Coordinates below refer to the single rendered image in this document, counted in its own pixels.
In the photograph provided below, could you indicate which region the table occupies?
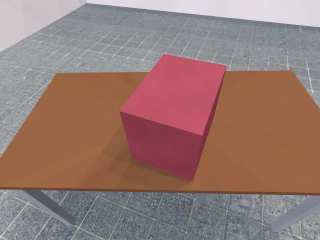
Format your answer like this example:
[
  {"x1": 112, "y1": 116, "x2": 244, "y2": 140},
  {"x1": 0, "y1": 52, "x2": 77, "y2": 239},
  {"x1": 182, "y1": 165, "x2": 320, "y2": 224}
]
[{"x1": 0, "y1": 70, "x2": 320, "y2": 232}]

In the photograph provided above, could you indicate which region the carton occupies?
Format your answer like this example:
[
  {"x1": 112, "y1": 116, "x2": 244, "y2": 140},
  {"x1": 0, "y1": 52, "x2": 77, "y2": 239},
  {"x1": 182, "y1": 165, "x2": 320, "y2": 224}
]
[{"x1": 119, "y1": 54, "x2": 227, "y2": 181}]

